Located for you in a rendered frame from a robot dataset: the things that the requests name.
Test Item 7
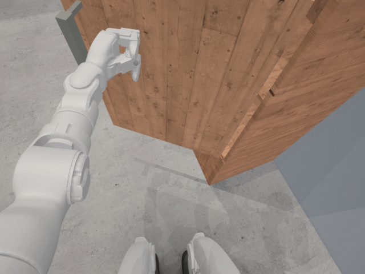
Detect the robot left thigh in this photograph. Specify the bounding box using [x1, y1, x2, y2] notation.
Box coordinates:
[117, 242, 156, 274]

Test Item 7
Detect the robot left forearm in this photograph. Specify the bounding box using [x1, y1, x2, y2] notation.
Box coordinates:
[13, 62, 107, 196]

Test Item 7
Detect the robot right thigh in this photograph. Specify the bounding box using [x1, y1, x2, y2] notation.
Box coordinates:
[187, 237, 240, 274]

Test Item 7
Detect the left robot hand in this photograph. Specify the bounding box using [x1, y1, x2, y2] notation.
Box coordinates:
[85, 27, 141, 82]

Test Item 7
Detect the robot left upper arm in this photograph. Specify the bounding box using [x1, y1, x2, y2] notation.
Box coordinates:
[0, 146, 91, 274]

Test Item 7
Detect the robot thigh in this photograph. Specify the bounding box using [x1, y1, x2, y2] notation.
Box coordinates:
[117, 242, 156, 274]
[187, 237, 240, 274]

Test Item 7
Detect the handle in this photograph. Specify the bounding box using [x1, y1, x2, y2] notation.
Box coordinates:
[55, 0, 88, 66]

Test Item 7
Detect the cupboard door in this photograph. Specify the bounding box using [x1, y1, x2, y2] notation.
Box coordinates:
[60, 0, 315, 158]

